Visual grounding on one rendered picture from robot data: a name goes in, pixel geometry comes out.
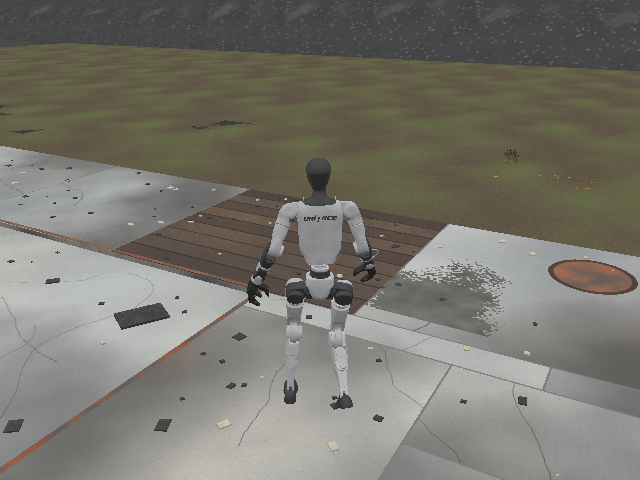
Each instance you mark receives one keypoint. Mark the left robot upper arm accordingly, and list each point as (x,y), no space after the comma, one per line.
(288,211)

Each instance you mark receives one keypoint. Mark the robot right hand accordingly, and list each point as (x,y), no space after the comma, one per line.
(370,275)

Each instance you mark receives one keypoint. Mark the robot left forearm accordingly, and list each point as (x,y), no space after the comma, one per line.
(263,266)

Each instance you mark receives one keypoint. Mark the right robot upper arm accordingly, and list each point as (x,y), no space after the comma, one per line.
(350,210)

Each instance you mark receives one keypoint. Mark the robot head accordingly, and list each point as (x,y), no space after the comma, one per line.
(318,173)

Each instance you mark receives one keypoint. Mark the robot left hand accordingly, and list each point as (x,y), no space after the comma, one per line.
(252,290)

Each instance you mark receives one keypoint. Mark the right robot foot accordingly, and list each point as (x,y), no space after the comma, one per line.
(344,402)

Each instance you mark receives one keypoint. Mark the robot right forearm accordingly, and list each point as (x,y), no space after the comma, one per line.
(367,258)

